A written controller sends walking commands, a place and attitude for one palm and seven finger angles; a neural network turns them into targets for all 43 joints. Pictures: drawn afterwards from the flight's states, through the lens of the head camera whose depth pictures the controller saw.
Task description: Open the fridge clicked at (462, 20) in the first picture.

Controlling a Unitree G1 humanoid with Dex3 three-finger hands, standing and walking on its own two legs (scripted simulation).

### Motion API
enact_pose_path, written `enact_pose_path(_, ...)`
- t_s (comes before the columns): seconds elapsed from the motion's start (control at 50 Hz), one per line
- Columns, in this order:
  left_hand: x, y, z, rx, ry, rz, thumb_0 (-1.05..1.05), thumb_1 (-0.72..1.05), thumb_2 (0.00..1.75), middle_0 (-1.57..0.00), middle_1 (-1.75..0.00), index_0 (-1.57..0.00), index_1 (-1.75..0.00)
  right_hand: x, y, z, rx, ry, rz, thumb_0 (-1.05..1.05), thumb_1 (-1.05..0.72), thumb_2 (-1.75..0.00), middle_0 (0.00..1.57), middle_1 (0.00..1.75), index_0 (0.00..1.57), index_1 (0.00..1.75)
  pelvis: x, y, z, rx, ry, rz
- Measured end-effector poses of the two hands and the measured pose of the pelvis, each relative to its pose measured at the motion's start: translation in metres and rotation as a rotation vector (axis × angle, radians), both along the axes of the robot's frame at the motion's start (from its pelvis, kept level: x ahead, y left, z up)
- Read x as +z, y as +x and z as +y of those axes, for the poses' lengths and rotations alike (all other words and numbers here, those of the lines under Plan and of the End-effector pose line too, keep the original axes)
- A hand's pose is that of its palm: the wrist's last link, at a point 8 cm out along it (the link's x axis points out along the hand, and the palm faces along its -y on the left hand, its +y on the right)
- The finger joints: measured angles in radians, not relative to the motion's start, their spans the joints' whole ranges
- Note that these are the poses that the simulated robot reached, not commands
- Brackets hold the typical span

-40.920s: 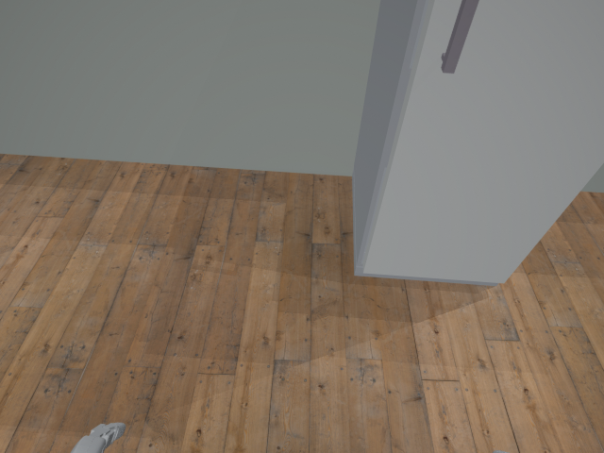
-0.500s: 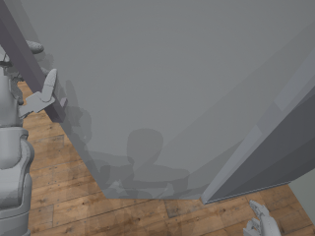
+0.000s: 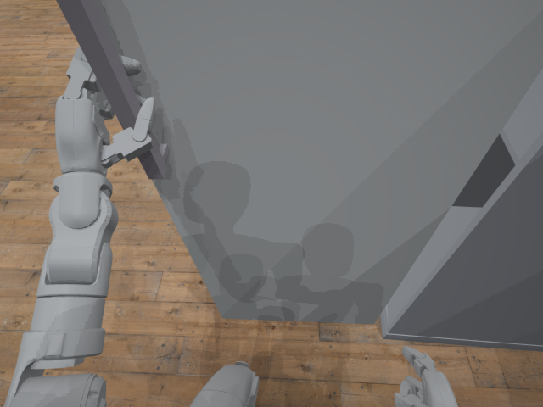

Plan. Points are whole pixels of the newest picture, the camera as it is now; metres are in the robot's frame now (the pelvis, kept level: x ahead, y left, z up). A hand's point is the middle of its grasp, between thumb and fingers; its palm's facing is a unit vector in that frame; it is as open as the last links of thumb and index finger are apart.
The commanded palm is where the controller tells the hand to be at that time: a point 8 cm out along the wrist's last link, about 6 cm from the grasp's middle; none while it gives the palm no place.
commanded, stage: stop walking and hold the door back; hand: left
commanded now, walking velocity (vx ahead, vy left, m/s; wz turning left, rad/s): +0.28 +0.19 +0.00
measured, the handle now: (120, 71) +0.41 +0.20 +0.27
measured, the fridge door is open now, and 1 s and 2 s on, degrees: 92 86 83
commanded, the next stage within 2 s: loosen the grip on the handle in 1.16 s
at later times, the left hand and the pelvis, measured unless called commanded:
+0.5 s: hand (150, 101) +0.42 +0.19 +0.23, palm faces +0.15 -0.97 -0.18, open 5.8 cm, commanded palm +0.40 +0.24 +0.21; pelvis -0.06 +0.03 -0.01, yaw +3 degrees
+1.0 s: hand (151, 104) +0.42 +0.19 +0.22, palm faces +0.04 -1.00 -0.09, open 5.7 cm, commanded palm +0.40 +0.25 +0.21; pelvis -0.05 +0.07 -0.01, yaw +0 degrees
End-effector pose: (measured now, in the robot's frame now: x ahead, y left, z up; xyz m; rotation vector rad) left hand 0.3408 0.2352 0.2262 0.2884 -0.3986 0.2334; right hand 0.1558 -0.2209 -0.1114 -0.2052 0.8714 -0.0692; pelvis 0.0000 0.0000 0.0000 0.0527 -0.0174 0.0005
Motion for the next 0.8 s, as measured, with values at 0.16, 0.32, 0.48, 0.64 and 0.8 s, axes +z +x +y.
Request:
enact_pose_path(0.16, 0.006, 0.016, -0.003, 0.003, -0.046, 0.121, -0.06, 0.61, 0.84, -0.44, -1.42, -0.37, -1.38, 0.014, -0.028, -0.045, -0.028, -0.124, 0.001, 0.01, -0.91, -0.90, 0.20, 0.30, 0.20, 0.30, 0.004, -0.028, 0.002, 0.069, 0.026, 0.006)
enact_pose_path(0.32, 0.006, 0.037, 0.001, -0.084, -0.107, 0.144, -0.04, 0.64, 0.82, -0.45, -1.41, -0.39, -1.40, 0.010, -0.070, -0.030, -0.071, -0.170, 0.027, 0.01, -0.91, -0.90, 0.19, 0.30, 0.20, 0.30, -0.008, -0.052, 0.030, 0.078, -0.024, 0.025)
enact_pose_path(0.48, 0.007, 0.048, 0.002, -0.102, -0.098, 0.175, -0.05, 0.66, 0.80, -0.46, -1.40, -0.38, -1.40, -0.015, -0.125, 0.024, -0.069, -0.016, 0.166, 0.01, -0.91, -0.90, 0.20, 0.30, 0.20, 0.30, -0.005, -0.056, 0.031, 0.057, -0.055, 0.014)
enact_pose_path(0.64, 0.007, 0.058, 0.001, -0.070, -0.098, 0.214, -0.09, 0.67, 0.80, -0.46, -1.40, -0.38, -1.40, -0.032, -0.136, 0.004, -0.124, -0.024, 0.192, 0.01, -0.93, -0.90, 0.20, 0.30, 0.21, 0.30, -0.013, -0.059, 0.026, 0.051, -0.053, -0.020)
enact_pose_path(0.8, 0.004, 0.065, 0.003, -0.121, -0.152, 0.215, -0.09, 0.68, 0.79, -0.46, -1.40, -0.43, -1.40, -0.001, -0.125, -0.019, -0.168, -0.146, 0.084, 0.01, -0.92, -0.90, 0.20, 0.30, 0.20, 0.30, -0.006, -0.057, 0.042, 0.031, -0.034, -0.017)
